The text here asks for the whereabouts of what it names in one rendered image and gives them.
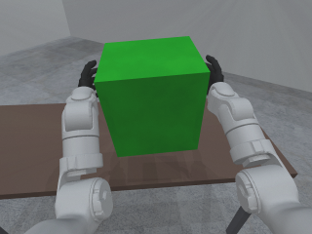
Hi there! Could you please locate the table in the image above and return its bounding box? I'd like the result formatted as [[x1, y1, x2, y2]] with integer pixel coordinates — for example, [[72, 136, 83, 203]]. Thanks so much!
[[0, 98, 297, 234]]

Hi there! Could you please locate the right robot forearm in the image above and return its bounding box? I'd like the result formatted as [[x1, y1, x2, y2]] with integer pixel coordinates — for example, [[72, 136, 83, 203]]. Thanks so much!
[[207, 82, 299, 200]]

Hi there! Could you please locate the left robot forearm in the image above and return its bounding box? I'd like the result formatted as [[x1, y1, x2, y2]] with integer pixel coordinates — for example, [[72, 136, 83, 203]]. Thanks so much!
[[55, 86, 103, 216]]

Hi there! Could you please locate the right robot upper arm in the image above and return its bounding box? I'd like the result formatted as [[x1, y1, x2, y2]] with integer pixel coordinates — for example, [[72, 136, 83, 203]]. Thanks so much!
[[235, 163, 312, 234]]

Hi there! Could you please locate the left robot upper arm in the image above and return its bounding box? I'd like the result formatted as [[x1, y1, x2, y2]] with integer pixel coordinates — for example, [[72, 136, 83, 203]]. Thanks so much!
[[24, 177, 113, 234]]

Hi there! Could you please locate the carton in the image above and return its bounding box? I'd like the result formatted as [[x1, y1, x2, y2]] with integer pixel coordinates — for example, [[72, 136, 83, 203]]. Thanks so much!
[[94, 36, 211, 157]]

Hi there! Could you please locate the robot right hand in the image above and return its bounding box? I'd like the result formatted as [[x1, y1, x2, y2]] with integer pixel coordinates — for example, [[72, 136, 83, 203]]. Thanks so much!
[[205, 55, 224, 95]]

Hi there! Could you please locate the robot left hand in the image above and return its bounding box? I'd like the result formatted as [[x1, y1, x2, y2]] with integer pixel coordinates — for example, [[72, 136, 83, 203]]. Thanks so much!
[[78, 59, 98, 98]]

